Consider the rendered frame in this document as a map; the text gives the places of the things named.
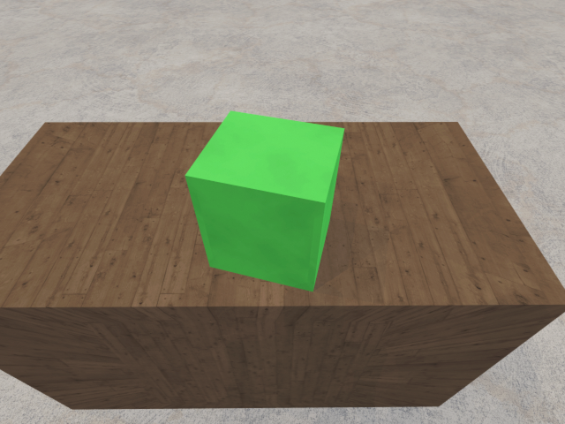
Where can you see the carton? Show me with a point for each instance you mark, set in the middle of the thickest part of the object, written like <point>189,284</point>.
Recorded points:
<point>262,191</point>

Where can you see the pedestal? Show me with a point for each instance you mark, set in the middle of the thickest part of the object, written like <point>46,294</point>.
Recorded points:
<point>427,277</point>

